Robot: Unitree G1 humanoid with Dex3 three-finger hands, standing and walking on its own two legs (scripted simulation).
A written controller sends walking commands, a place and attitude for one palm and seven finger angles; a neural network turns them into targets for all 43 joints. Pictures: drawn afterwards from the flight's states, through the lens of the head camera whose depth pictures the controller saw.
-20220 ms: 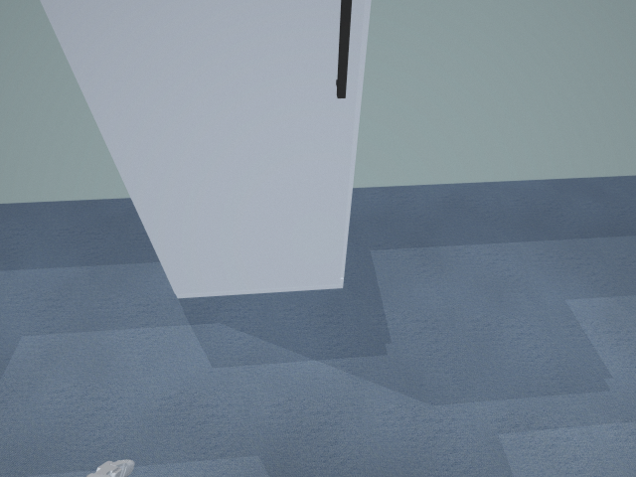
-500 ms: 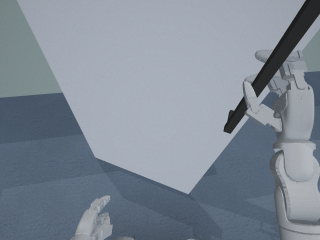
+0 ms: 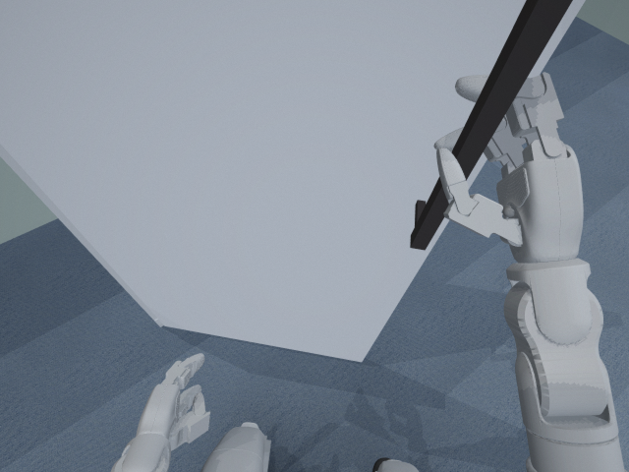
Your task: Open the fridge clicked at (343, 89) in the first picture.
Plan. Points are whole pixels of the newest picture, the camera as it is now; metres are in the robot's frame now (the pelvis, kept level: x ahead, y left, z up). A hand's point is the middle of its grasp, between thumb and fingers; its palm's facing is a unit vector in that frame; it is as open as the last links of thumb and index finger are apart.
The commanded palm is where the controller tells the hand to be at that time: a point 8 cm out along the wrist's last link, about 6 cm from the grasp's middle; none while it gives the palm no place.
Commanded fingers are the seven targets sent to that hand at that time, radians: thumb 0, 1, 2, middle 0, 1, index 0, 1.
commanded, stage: walk backward, drawing the door open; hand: right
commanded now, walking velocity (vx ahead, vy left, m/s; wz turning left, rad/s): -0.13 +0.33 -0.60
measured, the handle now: (471, 122) +0.38 -0.09 +0.25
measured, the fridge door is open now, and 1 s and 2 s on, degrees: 46 66 62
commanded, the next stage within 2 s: stop walking and hold the door back in 0.60 s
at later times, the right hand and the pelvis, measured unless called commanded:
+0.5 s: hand (403, 307) +0.23 -0.03 +0.22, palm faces +0.34 +0.92 -0.17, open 7.1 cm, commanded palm +0.18 -0.07 +0.21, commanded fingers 0.00 -0.90 -0.90 0.45 1.40 0.45 1.40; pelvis -0.04 +0.20 +0.01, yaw -20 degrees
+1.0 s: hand (349, 382) +0.17 +0.01 +0.22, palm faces +0.66 +0.75 -0.10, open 6.1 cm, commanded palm +0.15 -0.03 +0.21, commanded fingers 0.00 -0.90 -0.90 0.45 1.40 0.45 1.40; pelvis -0.05 +0.33 +0.00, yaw -34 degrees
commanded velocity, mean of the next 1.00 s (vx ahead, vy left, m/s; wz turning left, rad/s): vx -0.04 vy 0.15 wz -0.45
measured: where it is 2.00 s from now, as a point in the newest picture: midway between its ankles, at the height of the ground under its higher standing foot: outside the picture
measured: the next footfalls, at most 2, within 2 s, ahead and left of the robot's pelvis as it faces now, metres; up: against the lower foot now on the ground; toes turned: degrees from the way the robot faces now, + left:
left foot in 0.04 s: +0.06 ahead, +0.18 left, +0.00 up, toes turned -1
right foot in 0.32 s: -0.03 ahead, +0.03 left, +0.00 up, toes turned -22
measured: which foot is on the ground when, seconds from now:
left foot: up 0.00-0.02, down 0.04-0.30, up 0.32-0.60, down 0.62-0.94, up 0.96-1.00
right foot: down 0.00-0.04, up 0.06-0.30, down 0.32-0.62, up 0.64-0.90, down 0.92-1.00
